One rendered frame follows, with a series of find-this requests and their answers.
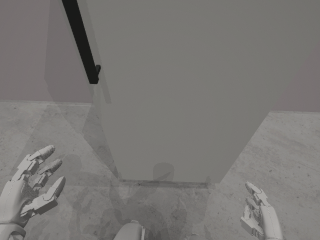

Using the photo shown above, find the robot left thigh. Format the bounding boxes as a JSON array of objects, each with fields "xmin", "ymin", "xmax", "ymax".
[{"xmin": 113, "ymin": 223, "xmax": 146, "ymax": 240}]

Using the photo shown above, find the robot left forearm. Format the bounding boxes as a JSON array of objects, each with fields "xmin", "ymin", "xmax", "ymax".
[{"xmin": 0, "ymin": 223, "xmax": 26, "ymax": 240}]

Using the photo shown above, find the handle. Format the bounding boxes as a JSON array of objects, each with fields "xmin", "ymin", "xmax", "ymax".
[{"xmin": 62, "ymin": 0, "xmax": 101, "ymax": 84}]

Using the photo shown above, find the fridge door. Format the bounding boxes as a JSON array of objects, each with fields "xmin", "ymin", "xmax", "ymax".
[{"xmin": 57, "ymin": 0, "xmax": 320, "ymax": 184}]

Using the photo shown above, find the left robot hand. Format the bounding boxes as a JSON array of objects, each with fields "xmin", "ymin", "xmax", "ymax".
[{"xmin": 0, "ymin": 145, "xmax": 66, "ymax": 228}]

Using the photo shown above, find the right robot hand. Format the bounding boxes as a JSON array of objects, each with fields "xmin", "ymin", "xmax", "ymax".
[{"xmin": 241, "ymin": 181, "xmax": 284, "ymax": 240}]

